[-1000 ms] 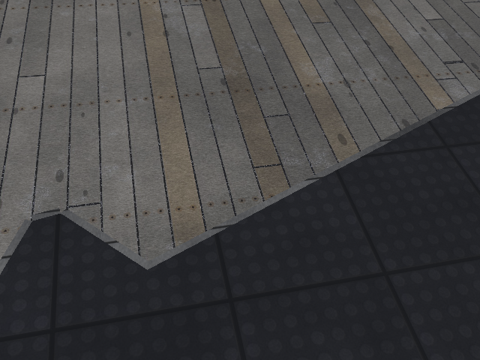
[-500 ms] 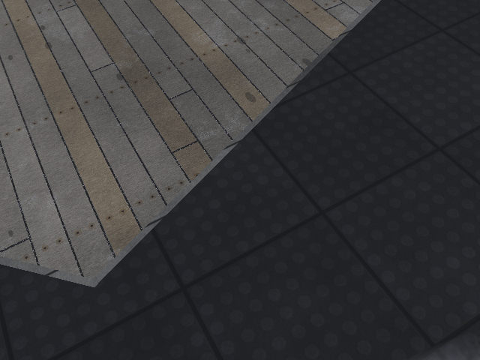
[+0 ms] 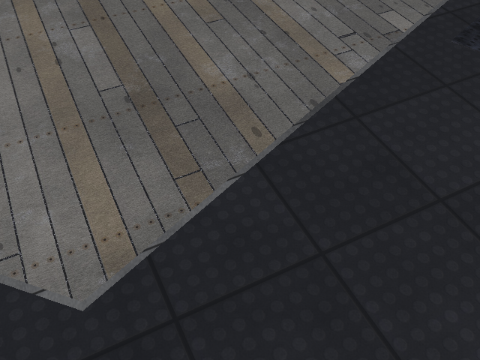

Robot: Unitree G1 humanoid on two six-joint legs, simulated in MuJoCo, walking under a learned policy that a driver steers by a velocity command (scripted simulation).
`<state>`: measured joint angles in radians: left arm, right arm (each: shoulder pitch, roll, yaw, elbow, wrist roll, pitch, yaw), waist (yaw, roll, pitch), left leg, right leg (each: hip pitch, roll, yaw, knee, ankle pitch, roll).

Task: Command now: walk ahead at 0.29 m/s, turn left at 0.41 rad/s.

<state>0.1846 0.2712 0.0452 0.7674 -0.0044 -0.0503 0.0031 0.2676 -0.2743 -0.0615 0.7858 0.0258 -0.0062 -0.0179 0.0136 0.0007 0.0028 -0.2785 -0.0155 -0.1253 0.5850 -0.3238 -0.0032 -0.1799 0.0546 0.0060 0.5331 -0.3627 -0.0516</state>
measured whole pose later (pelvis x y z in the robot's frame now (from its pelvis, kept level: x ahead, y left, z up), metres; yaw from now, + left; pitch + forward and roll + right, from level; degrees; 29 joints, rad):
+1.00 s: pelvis +0.49 +0.13 -0.02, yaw +2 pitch +3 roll +0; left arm 0.11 0.28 0.05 0.62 -0.02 -0.06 -0.05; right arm 0.33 -0.30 -0.05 0.81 -0.01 -0.05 -0.02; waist -0.03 0.00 0.05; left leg -0.12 0.03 0.12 0.94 -0.39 0.01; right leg -0.52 0.06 -0.07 0.63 -0.16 -0.11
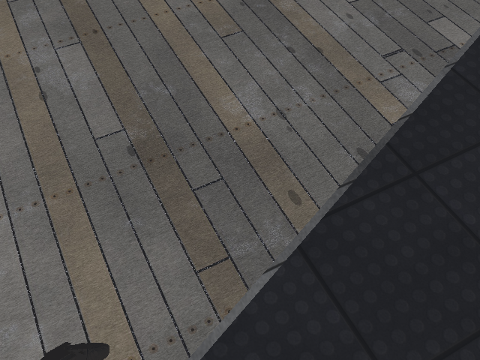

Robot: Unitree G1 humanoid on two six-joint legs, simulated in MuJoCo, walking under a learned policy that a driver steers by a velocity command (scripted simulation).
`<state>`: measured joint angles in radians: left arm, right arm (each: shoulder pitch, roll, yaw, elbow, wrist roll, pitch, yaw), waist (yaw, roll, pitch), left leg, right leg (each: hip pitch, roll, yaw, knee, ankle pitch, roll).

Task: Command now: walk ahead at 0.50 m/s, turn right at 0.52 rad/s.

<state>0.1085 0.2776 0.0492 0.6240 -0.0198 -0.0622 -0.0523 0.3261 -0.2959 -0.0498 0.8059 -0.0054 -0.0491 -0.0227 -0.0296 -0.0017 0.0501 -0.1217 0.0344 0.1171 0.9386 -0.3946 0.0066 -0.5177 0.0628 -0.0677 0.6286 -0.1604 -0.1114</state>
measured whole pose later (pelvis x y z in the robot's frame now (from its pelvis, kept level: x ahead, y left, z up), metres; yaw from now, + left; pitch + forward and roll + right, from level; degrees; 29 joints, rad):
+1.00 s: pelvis +0.51 -0.04 +0.02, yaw -6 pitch +2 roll -1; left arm 0.13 0.25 0.05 0.65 0.00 -0.10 -0.02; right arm 0.38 -0.30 -0.06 0.80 0.03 -0.04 -0.01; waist -0.05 0.03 0.01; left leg -0.38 0.00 -0.08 1.10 -0.42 0.02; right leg -0.33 0.01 -0.03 0.48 -0.18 -0.02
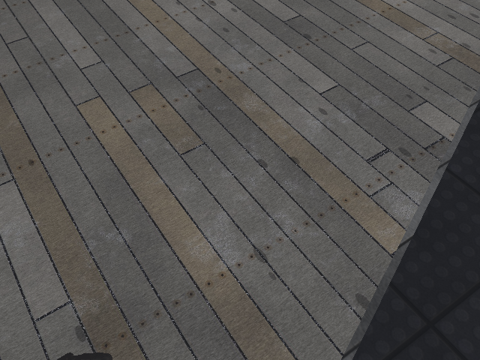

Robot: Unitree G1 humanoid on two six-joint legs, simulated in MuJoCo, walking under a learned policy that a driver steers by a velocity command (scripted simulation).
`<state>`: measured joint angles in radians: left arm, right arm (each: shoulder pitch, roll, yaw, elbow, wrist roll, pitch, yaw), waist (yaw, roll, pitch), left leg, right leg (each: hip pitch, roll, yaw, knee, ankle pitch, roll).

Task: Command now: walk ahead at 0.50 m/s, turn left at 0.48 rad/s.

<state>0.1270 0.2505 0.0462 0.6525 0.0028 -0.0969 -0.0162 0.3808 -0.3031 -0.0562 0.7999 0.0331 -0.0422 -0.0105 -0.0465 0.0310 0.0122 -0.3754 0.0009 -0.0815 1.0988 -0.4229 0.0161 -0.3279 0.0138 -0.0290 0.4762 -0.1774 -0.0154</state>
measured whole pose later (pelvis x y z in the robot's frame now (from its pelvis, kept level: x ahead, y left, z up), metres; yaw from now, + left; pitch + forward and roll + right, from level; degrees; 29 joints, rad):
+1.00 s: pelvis +0.52 +0.11 -0.02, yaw +3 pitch +2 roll +1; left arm 0.11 0.28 0.06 0.69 -0.02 -0.05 -0.05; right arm 0.31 -0.29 -0.06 0.84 0.00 -0.04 -0.03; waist -0.03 -0.01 0.05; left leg -0.05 0.03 0.15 0.80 -0.47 0.00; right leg -0.51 0.04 -0.06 0.62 -0.15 -0.10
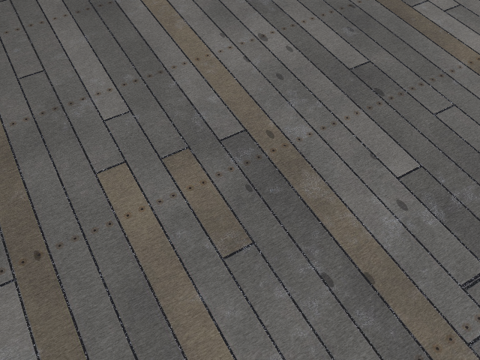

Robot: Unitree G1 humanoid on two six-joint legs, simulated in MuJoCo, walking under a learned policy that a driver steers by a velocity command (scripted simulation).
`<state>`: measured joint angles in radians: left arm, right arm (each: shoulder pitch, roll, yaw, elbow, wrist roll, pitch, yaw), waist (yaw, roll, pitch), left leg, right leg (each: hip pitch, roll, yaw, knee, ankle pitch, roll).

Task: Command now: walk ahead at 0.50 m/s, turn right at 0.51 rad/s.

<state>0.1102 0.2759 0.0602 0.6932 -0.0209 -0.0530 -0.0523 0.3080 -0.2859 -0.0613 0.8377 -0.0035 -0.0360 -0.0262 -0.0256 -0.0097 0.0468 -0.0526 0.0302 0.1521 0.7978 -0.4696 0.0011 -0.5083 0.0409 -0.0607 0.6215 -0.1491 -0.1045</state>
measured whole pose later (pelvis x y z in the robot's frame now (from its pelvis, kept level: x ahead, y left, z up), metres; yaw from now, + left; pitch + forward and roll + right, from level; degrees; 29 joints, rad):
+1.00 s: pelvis +0.28 -0.02 +0.03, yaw +19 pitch +2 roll +1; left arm 0.21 0.27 0.06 0.75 0.01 0.00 0.04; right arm 0.19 -0.35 -0.10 0.64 0.01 0.05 -0.03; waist 0.03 0.04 0.02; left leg -0.55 -0.11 -0.14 1.11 -0.42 -0.06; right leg -0.27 -0.02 0.02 0.47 -0.23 0.00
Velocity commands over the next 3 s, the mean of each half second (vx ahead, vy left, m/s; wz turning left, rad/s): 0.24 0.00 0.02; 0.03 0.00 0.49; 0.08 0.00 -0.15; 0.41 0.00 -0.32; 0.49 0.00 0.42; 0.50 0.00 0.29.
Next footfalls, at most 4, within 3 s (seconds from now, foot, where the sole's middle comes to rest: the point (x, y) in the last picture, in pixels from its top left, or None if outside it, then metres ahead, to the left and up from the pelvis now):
0.42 left None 0.37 0.12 -0.75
0.84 right None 0.37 -0.11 -0.75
1.18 left None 0.26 0.13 -0.75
1.56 right None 0.39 -0.12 -0.75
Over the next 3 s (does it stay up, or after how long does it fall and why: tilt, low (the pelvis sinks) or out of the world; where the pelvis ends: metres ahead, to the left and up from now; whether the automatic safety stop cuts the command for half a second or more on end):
stays up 1.09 0.06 0.01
